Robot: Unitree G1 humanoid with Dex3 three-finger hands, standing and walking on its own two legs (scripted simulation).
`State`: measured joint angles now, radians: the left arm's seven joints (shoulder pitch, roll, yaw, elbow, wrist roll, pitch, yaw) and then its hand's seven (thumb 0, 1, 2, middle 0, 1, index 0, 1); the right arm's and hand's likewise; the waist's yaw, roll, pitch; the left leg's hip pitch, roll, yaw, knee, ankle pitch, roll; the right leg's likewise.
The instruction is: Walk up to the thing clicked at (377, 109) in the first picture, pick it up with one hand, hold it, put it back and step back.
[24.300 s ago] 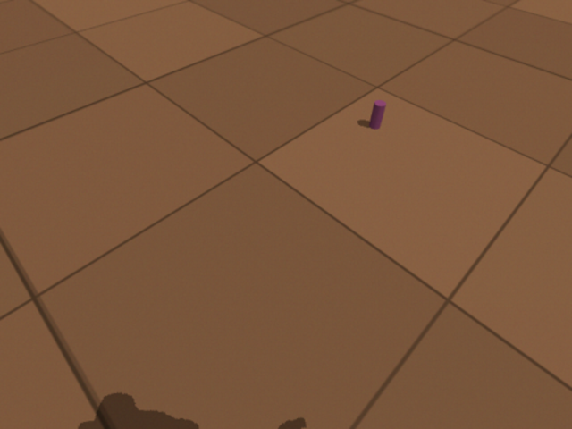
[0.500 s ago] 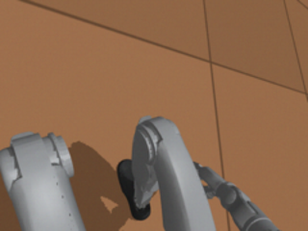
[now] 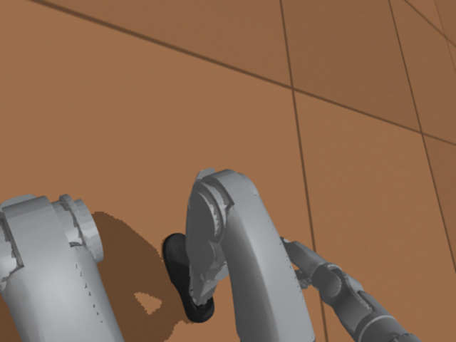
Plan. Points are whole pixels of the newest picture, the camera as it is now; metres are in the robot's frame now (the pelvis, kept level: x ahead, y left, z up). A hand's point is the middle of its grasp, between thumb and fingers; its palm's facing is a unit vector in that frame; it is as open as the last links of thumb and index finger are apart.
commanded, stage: lower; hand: left
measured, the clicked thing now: out of the picture +0.41 +0.33 -0.18
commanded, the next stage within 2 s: loosen in 0.30 s
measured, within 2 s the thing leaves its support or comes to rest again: rests again in 1.78 s
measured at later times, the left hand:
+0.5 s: hand out of the picture +0.41 +0.33 -0.17, palm faces +0.49 -0.87 +0.01, open 10.0 cm
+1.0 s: hand out of the picture +0.41 +0.33 -0.17, palm faces +0.49 -0.87 +0.02, open 12.0 cm
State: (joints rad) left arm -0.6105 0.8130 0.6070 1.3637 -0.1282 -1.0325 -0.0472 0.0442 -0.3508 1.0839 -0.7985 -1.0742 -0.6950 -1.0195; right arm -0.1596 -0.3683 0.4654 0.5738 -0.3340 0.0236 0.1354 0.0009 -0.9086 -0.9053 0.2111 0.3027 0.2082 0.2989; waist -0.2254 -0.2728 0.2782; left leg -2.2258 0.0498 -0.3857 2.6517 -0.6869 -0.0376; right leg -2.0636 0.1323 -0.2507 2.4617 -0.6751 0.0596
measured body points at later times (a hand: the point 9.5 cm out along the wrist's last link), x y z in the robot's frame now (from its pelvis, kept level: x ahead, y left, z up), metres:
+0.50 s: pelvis +0.00 +0.00 +0.00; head +0.22 +0.20 +0.34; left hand +0.38 +0.37 -0.17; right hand +0.18 -0.23 -0.04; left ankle +0.08 +0.14 -0.25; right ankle +0.12 -0.11 -0.25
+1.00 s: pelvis +0.00 +0.01 +0.00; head +0.21 +0.20 +0.33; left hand +0.38 +0.37 -0.17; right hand +0.18 -0.23 -0.03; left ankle +0.08 +0.14 -0.25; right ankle +0.12 -0.11 -0.25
